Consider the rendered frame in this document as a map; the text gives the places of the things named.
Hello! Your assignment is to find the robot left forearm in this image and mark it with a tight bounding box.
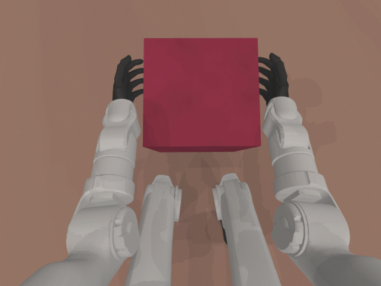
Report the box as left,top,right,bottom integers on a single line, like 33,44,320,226
66,99,140,251

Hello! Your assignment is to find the left robot upper arm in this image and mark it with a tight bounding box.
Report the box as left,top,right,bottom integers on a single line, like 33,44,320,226
19,204,140,286

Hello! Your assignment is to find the left robot thigh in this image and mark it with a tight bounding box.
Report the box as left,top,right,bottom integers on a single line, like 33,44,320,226
124,181,182,286

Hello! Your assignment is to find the robot right forearm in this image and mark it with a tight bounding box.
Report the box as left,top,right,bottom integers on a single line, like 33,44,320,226
262,97,350,240

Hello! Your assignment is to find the left robot shin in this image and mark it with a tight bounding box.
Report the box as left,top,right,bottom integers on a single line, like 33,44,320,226
142,175,173,206

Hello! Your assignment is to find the left robot hand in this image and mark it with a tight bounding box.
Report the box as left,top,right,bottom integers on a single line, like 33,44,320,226
113,55,143,102

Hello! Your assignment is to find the right robot hand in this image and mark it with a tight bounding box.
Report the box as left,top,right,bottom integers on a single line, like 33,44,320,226
258,53,289,106

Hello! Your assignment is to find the right robot upper arm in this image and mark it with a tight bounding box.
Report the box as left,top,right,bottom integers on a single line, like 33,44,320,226
271,200,381,286

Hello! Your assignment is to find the carton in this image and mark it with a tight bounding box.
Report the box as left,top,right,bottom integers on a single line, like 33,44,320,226
143,38,261,153

